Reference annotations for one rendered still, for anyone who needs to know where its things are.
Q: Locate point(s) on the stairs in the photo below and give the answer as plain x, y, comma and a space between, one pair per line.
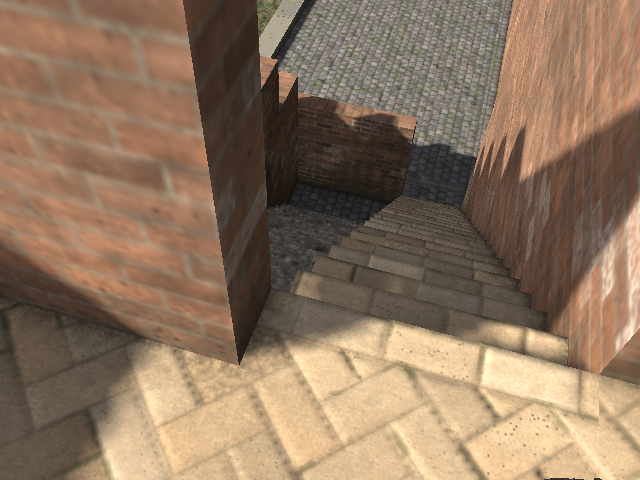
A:
424, 264

